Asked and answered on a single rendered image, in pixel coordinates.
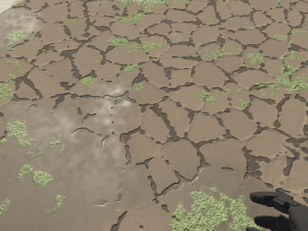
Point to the robot right hand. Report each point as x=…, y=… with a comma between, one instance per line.
x=284, y=203

